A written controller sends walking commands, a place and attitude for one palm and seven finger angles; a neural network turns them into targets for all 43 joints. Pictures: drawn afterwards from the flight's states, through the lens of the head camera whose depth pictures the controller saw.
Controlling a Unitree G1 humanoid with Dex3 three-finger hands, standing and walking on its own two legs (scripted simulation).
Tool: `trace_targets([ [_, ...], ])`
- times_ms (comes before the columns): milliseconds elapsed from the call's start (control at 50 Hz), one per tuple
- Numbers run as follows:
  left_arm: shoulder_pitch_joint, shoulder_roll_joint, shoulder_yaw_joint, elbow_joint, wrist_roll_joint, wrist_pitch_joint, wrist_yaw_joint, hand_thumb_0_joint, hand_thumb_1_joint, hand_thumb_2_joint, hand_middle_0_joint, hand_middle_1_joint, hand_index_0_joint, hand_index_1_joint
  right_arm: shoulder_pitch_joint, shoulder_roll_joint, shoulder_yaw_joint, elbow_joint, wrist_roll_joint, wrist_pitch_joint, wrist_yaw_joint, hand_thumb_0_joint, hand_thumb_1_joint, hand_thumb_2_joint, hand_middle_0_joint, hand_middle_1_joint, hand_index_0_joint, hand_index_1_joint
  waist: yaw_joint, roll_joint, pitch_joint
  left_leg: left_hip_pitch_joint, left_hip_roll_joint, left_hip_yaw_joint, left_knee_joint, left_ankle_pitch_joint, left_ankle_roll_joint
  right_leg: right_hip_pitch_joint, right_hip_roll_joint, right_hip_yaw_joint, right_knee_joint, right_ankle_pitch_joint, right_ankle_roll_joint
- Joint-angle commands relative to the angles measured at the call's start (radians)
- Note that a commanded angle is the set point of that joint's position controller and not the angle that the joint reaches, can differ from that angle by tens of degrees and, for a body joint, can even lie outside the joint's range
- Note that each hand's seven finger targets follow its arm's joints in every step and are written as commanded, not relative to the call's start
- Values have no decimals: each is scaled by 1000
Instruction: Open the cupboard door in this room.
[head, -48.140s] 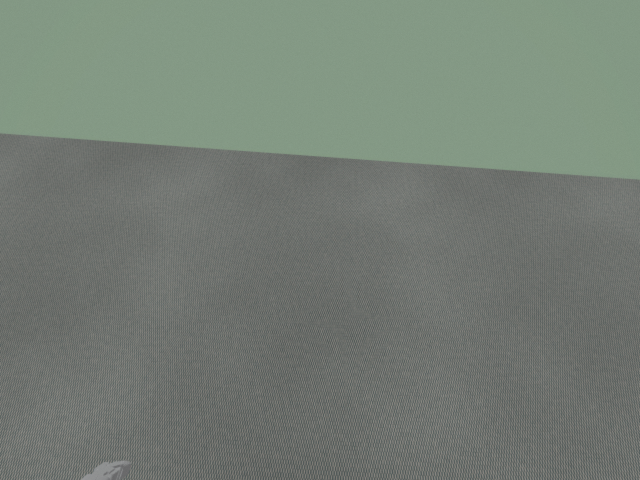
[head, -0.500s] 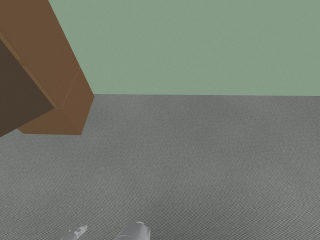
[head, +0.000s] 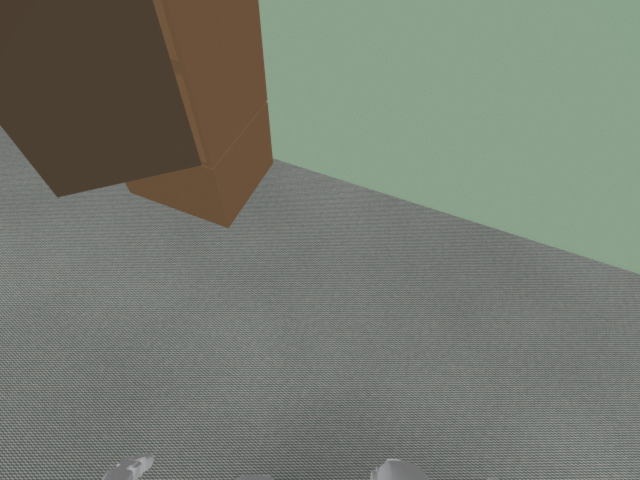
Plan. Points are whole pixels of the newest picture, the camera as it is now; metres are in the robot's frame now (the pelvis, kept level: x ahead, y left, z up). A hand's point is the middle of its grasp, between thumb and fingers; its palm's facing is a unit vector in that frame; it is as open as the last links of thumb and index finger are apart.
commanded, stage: turn to face it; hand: left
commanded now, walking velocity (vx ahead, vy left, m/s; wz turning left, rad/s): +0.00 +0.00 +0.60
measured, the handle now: out of the picture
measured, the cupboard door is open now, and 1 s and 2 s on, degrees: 43 43 43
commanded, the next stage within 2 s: take the last steps up to it in 0.52 s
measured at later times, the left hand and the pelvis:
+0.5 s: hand out of the picture -0.02 +0.19 -0.19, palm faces +0.31 -0.93 -0.21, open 7.4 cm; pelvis +0.01 -0.01 -0.01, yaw +17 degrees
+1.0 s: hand out of the picture -0.03 +0.16 -0.16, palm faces +0.49 -0.85 -0.21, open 7.4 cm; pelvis +0.05 +0.00 +0.01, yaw +27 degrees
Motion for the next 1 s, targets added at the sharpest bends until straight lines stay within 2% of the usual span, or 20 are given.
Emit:
trace_targets([
  [0,26,57,5,-85,-9,-31,6,0,900,900,-200,-300,-200,-300,-1,-225,-64,-69,-1,-6,-9,0,-900,-900,200,300,200,300,-7,175,-156,66,209,-267,-133,251,137,122,53,-26,-202,20,-8],
  [40,95,75,11,-69,-10,-42,10,0,900,900,-200,-300,-200,-300,-37,-209,-66,-81,7,-2,-8,0,-900,-900,200,300,200,300,32,159,-166,-31,168,-259,-64,220,100,291,62,-31,-402,149,-14],
  [60,139,114,21,-63,-6,-53,16,0,900,900,-200,-300,-200,-300,-44,-178,-62,-91,14,-2,-4,0,-900,-900,200,300,200,300,57,57,-180,-125,108,-225,23,113,51,418,-12,37,-560,190,-31],
  [80,166,207,39,-61,11,-62,26,0,900,900,-200,-300,-200,-300,-34,-110,-52,-110,23,-4,3,0,-900,-900,200,300,200,300,67,-233,-183,-304,-40,-49,249,-194,-33,510,-282,313,-665,219,-122],
  [100,141,232,30,-73,10,-58,27,0,900,900,-200,-300,-200,-300,-50,-124,-54,-123,13,-2,9,0,-900,-900,200,300,200,300,63,-266,-141,-295,-48,-9,502,-389,-45,366,-427,369,-679,308,-221],
  [200,25,108,2,-95,3,-64,30,0,900,900,-200,-300,-200,-300,-33,-89,-44,-62,12,26,25,0,-900,-900,200,300,200,300,-7,-212,-85,-245,34,34,652,-200,-73,284,-237,33,-589,554,-180],
  [320,140,164,23,-38,11,-66,26,0,900,900,-200,-300,-200,-300,-95,-51,-17,-66,21,6,24,0,-900,-900,200,300,200,300,55,-199,-133,-130,6,129,250,-242,-64,426,-263,-9,-500,761,-190],
  [380,125,163,28,-16,0,-63,21,0,900,900,-200,-300,-200,-300,-14,-74,-16,-38,19,-9,15,0,-900,-900,200,300,200,300,8,-177,-157,66,-2,136,-22,-46,-43,353,-240,-59,-391,714,-127],
  [400,114,141,24,-25,-10,-59,17,0,900,900,-200,-300,-200,-300,32,-121,-27,-25,14,-17,13,0,-900,-900,200,300,200,300,-22,-63,-186,222,57,87,-108,134,-16,239,-209,-101,-290,601,-77],
  [420,125,76,12,-51,-15,-52,12,0,900,900,-200,-300,-200,-300,86,-222,-48,-20,4,-25,7,0,-900,-900,200,300,200,300,-44,221,-235,382,309,-225,-107,492,98,9,-85,-157,-99,144,-7],
  [440,63,40,-14,-77,-7,-43,16,0,900,900,-200,-300,-200,-300,136,-263,-56,-7,5,-14,0,0,-900,-900,200,300,200,300,-71,269,-218,333,434,-298,-124,685,204,-47,-50,-81,34,-224,-3],
  [500,12,53,-2,-28,-10,-24,14,0,900,900,-200,-300,-200,-300,55,-195,-36,-13,0,-22,-32,0,-900,-900,200,300,200,300,-38,230,-137,181,328,-213,-145,566,197,-60,-43,23,151,-99,-10],
  [600,53,27,-13,13,-10,-25,4,0,900,900,-200,-300,-200,-300,32,-171,-25,-1,3,-29,-35,0,-900,-900,200,300,200,300,-9,153,-175,222,260,-104,-125,592,159,35,-1,-22,-22,-25,-11],
  [700,140,25,-4,39,-3,-51,-13,0,900,900,-200,-300,-200,-300,-4,-169,-30,3,7,-19,-20,0,-900,-900,200,300,200,300,39,161,-132,31,177,-132,-110,2,116,291,60,-96,-379,83,-27],
  [720,193,52,7,56,3,-62,-11,0,900,900,-200,-300,-200,-300,-18,-147,-31,-3,13,-19,-14,0,-900,-900,200,300,200,300,71,73,-113,-92,114,-92,-24,-155,74,420,26,-67,-503,111,-36],
  [760,296,206,36,63,14,-75,2,0,900,900,-200,-300,-200,-300,-91,-79,-19,-68,13,-24,6,0,-900,-900,200,300,200,300,141,-312,-38,-422,-30,38,465,-415,-17,485,-423,487,-792,-141,-209],
  [780,274,195,31,53,7,-83,7,0,900,900,-200,-300,-200,-300,-116,-116,-26,-75,5,-20,12,0,-900,-900,200,300,200,300,117,-218,0,-426,26,-37,602,-310,-14,372,-436,515,-813,-239,-249],
  [800,214,157,21,51,7,-91,11,0,900,900,-200,-300,-200,-300,-130,-111,-33,-64,2,-15,18,0,-900,-900,200,300,200,300,82,-233,56,-437,54,-54,670,-221,-18,293,-389,483,-823,-242,-227],
  [840,130,95,11,39,4,-105,11,0,900,900,-200,-300,-200,-300,-57,-93,-33,-23,1,-10,32,0,-900,-900,200,300,200,300,22,-212,15,-375,94,-21,664,-81,-41,290,-312,212,-790,-20,-173],
  [980,275,104,12,129,11,-127,10,0,900,900,-200,-300,-200,-300,-116,-10,-3,-22,13,-24,53,0,-900,-900,200,300,200,300,70,-167,-28,-287,67,126,293,-45,-55,441,-281,-40,-687,474,-156],
])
